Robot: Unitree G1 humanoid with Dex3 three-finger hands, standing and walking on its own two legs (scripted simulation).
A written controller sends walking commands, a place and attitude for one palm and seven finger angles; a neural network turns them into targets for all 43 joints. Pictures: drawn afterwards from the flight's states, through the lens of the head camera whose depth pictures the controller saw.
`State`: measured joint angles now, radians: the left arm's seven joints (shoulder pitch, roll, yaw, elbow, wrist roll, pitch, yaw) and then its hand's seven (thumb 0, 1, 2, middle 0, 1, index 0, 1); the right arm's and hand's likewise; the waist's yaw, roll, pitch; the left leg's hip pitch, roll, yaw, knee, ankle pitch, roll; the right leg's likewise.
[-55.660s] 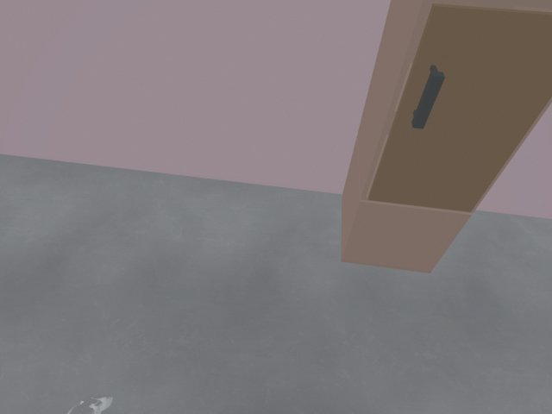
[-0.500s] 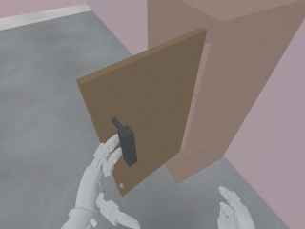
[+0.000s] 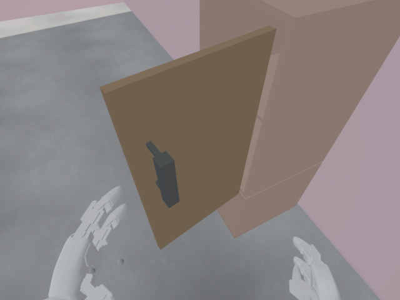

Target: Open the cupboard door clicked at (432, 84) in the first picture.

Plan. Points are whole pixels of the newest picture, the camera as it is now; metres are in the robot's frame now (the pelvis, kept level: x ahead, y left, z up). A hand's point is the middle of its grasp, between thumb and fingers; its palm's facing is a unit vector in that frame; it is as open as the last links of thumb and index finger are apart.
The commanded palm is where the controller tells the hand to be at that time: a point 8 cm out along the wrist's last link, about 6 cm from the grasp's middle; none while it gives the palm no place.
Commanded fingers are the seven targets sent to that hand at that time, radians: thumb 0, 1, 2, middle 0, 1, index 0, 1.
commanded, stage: slide the hand sideways off the handle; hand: left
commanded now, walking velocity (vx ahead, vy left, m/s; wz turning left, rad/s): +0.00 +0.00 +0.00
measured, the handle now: (161, 174) +0.32 +0.11 +0.10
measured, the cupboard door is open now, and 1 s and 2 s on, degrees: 100 100 100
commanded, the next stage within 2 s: draw the hand back to the body in 0.04 s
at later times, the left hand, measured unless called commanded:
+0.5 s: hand (92, 251) +0.17 +0.18 +0.12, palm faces -0.04 -1.00 -0.08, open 16.3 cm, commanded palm +0.13 +0.23 +0.13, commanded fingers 0.00 -0.50 0.30 -0.15 -0.30 -0.15 -0.30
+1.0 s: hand (41, 221) +0.19 +0.25 +0.16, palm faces +0.32 -0.87 -0.37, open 13.2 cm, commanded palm +0.15 +0.29 +0.18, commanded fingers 0.00 0.34 0.66 -0.18 -0.30 -0.18 -0.30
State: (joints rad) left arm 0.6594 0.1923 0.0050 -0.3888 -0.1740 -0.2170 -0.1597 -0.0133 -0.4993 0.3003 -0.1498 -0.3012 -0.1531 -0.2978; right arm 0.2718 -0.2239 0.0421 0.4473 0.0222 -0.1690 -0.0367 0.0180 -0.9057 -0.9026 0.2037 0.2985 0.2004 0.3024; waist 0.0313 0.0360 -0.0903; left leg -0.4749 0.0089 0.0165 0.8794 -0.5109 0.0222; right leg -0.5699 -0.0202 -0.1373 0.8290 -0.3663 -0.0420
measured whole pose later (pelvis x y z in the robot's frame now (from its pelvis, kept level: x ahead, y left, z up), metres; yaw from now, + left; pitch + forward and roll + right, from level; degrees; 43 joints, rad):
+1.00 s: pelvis +0.01 +0.02 +0.04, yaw +0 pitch -3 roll -2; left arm 0.57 0.30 0.17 -0.45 -0.02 -0.08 0.11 -0.01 0.01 0.52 -0.17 -0.30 -0.18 -0.30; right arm 0.23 -0.22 0.06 0.60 -0.01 -0.20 -0.08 0.02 -0.90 -0.90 0.20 0.30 0.20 0.30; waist 0.08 0.06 0.02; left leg -0.10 -0.02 0.03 0.50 -0.36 0.05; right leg -0.20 -0.02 -0.12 0.46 -0.22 0.00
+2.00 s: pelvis -0.01 +0.01 +0.04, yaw -1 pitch -2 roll -1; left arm 0.46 0.36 0.39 -0.39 -0.04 -0.16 0.11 0.01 0.89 0.90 -0.21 -0.30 -0.21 -0.30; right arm 0.17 -0.23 0.03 0.60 -0.01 -0.10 -0.06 0.02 -0.91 -0.90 0.20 0.30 0.20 0.30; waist 0.04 0.05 0.05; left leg -0.12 0.01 0.04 0.44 -0.29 0.03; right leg -0.20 0.01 -0.11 0.35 -0.12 -0.03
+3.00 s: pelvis -0.13 +0.02 +0.04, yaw -3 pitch +5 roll -3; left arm 0.51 0.42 0.41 -0.56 -0.05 -0.18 0.14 0.01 0.89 0.90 -0.20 -0.30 -0.21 -0.30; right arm 0.14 -0.16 0.02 0.62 -0.03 -0.15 -0.03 0.02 -0.90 -0.90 0.21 0.30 0.20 0.30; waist 0.02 -0.01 0.04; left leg -0.42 0.03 0.06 0.37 -0.04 0.05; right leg -0.21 0.03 0.00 0.61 -0.41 0.01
